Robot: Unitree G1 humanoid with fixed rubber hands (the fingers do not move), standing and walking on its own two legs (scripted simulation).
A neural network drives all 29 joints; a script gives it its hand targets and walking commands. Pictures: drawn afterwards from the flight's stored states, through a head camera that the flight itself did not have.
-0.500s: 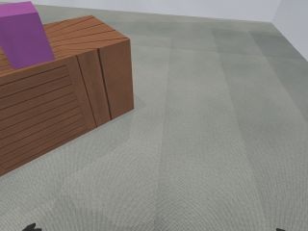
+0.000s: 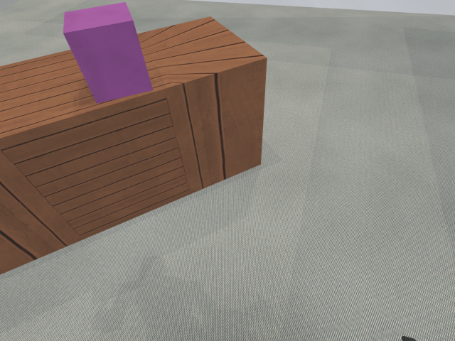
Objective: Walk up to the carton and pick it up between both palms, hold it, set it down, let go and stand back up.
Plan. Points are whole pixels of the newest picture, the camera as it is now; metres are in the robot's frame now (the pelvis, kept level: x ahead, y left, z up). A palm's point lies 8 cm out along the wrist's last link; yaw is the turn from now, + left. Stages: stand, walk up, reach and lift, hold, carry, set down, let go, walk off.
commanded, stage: walk up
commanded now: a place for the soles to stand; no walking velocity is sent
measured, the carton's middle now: (111, 53) +1.06 +0.41 +0.04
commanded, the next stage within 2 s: none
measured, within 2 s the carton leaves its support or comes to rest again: neither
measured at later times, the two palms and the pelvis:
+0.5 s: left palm (19, 329) +0.19 +0.41 -0.08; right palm (363, 280) +0.25 -0.25 -0.09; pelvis +0.14 +0.06 -0.01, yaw +10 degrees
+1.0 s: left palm (10, 287) +0.28 +0.48 -0.10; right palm (314, 221) +0.38 -0.18 -0.07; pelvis +0.26 +0.13 +0.00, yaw +17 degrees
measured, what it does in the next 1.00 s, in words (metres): walks ahead, turning left: left foot, then right foot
